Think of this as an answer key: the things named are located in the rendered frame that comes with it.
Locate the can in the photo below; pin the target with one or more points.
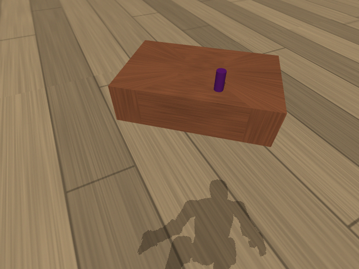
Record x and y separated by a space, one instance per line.
220 79

